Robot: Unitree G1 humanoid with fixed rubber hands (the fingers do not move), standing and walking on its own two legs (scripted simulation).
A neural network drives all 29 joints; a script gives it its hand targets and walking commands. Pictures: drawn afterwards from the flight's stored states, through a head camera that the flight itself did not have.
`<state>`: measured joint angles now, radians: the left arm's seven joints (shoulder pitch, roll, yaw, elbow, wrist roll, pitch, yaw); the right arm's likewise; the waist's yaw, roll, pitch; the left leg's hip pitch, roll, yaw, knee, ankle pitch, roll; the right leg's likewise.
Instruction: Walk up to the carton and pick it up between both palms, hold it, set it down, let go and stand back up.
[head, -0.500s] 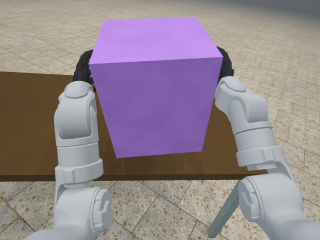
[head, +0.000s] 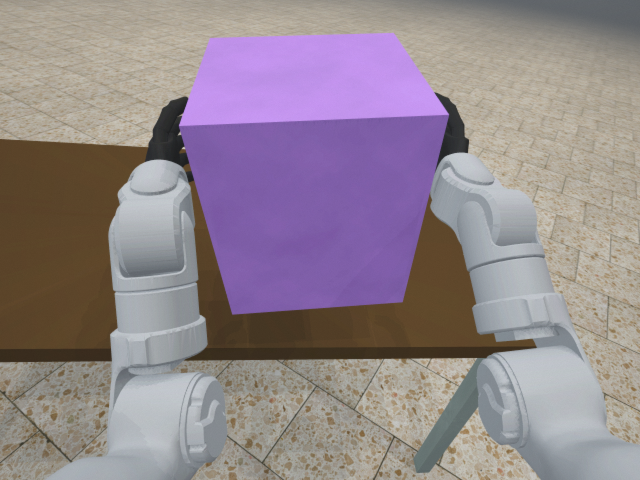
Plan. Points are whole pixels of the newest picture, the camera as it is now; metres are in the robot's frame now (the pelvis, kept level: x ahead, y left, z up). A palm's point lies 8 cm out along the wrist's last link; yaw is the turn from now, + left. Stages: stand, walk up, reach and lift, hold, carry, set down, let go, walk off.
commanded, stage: hold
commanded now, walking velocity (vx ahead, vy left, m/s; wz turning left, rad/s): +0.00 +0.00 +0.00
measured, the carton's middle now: (311, 176) +0.39 +0.01 +0.24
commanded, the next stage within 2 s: none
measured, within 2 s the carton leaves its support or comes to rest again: neither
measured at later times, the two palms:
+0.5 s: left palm (167, 171) +0.36 +0.16 +0.26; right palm (446, 162) +0.37 -0.14 +0.28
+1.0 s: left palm (166, 171) +0.35 +0.16 +0.26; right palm (447, 163) +0.36 -0.14 +0.28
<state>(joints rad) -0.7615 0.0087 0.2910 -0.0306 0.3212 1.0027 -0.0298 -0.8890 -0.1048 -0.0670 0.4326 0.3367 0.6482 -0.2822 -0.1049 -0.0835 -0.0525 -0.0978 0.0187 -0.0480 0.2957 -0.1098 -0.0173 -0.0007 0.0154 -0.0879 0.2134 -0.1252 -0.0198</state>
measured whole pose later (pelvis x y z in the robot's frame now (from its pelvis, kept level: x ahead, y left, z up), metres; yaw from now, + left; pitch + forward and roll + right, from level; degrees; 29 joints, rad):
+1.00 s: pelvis +0.00 +0.00 +0.00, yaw +0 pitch -5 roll -1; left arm -0.76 0.01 0.29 -0.03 0.32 1.00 -0.03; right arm -0.89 -0.11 -0.06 0.43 0.34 0.65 -0.29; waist -0.11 -0.08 -0.05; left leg -0.10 0.02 -0.05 0.29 -0.10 -0.02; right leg 0.00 0.02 -0.09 0.21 -0.12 -0.02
